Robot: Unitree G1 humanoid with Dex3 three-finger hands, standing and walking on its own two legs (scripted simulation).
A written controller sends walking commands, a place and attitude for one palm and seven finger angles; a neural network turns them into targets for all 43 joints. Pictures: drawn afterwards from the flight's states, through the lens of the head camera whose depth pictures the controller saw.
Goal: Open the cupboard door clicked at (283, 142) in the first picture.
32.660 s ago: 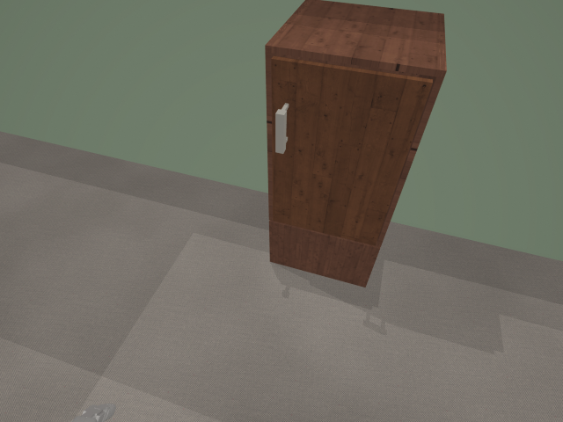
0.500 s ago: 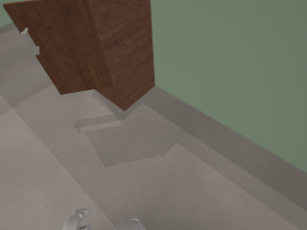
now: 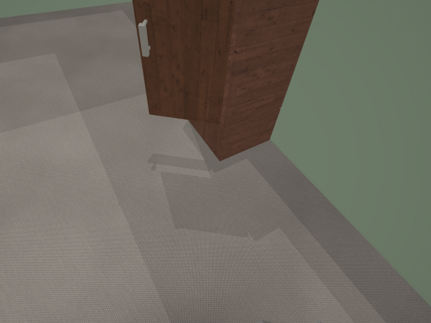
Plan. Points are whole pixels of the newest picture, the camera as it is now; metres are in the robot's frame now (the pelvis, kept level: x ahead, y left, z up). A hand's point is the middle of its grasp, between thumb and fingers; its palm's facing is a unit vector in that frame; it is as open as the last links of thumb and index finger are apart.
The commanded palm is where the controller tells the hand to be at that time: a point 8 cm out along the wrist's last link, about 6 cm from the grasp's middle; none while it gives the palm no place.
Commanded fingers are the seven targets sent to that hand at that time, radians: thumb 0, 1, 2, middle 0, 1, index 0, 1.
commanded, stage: take the last steps up to it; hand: left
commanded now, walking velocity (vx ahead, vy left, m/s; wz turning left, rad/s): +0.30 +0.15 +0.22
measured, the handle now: (145, 38) +1.07 +0.38 -0.04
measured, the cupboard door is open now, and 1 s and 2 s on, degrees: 52 52 52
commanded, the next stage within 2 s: come to a stop and stand still in 1.30 s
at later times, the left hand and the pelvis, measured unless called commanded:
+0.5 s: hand (157, 246) +0.29 +0.16 -0.15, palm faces +0.02 -0.98 -0.20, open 7.4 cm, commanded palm none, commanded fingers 0.00 0.90 0.90 -0.20 -0.30 -0.20 -0.30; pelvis +0.15 -0.02 -0.01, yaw +5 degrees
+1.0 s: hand (113, 304) +0.17 +0.23 -0.18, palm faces +0.26 -0.95 -0.14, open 7.4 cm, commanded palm none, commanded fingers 0.00 0.90 0.90 -0.20 -0.30 -0.20 -0.30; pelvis +0.31 +0.10 -0.02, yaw +8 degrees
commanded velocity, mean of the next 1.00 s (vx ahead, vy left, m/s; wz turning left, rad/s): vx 0.30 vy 0.14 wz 0.05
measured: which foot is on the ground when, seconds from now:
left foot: down 0.00-0.44, up 0.46-0.94, down 0.96-1.00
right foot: up 0.00-0.40, down 0.42-0.96, up 0.98-1.00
